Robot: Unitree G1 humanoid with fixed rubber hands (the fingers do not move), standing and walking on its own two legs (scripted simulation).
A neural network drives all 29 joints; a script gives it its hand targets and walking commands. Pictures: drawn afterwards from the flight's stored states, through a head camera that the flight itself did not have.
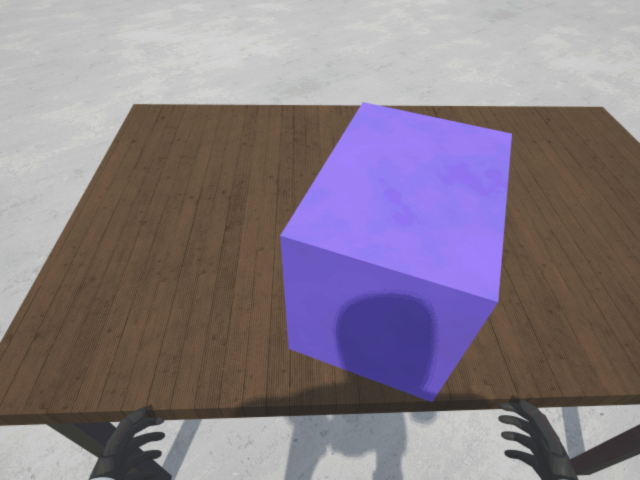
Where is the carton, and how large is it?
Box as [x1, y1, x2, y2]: [280, 102, 511, 401]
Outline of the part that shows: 363,102 280,235 288,345 290,349 432,401 497,302 511,134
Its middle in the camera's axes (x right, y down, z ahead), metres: +0.10 +0.01 +0.55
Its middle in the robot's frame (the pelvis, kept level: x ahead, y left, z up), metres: +0.41 -0.09 +0.06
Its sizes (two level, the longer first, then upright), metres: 0.289 0.211 0.245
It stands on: a table, 0.72 m high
